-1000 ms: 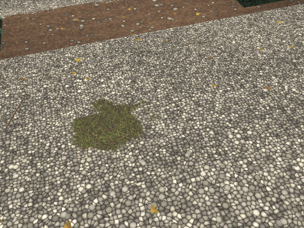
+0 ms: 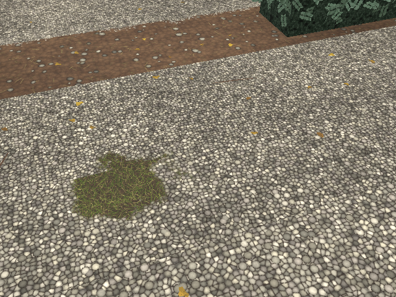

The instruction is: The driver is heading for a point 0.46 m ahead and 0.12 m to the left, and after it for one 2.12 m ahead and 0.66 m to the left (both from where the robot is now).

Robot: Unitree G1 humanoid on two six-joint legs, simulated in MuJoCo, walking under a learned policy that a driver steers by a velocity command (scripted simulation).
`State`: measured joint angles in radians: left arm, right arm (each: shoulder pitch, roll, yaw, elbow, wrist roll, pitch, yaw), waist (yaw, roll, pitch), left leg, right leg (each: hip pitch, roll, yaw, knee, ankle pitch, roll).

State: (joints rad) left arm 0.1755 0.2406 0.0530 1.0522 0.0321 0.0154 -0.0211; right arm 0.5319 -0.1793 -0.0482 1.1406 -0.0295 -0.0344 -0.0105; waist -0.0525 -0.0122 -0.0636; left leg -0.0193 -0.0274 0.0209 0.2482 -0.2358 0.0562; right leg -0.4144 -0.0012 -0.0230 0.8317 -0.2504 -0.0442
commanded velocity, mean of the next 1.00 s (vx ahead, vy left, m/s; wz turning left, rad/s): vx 0.37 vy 0.00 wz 0.39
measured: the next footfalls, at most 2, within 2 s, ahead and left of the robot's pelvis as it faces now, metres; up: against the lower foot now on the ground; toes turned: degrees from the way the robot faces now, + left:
right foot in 0.26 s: +0.16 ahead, -0.19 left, +0.00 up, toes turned -2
left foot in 0.64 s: +0.44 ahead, -0.05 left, -0.18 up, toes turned +15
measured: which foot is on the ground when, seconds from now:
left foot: down 0.00-0.30, up 0.32-0.62, down 0.64-1.00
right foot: up 0.00-0.24, down 0.26-0.60, up 0.62-1.00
